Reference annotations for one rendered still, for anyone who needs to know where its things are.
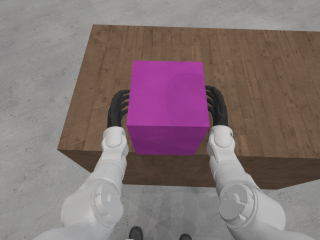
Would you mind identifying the robot left foot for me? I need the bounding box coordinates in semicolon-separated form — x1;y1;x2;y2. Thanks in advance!
129;226;143;240

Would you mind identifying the right robot forearm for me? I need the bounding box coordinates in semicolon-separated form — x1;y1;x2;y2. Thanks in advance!
206;125;264;202

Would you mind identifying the left robot forearm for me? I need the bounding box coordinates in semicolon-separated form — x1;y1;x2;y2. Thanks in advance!
61;126;129;225

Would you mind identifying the left robot upper arm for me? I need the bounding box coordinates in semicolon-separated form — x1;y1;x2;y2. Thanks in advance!
33;182;124;240

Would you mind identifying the left robot hand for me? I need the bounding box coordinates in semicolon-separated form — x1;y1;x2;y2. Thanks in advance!
107;89;130;128

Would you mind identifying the pedestal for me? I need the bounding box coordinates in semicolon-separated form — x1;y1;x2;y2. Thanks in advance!
57;24;320;190

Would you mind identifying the right robot hand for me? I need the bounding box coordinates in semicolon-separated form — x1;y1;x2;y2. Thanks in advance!
205;85;228;127

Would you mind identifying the carton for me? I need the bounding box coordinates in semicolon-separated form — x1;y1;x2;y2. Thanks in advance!
126;60;210;156

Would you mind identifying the right robot upper arm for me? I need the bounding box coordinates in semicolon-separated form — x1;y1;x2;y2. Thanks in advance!
219;183;316;240

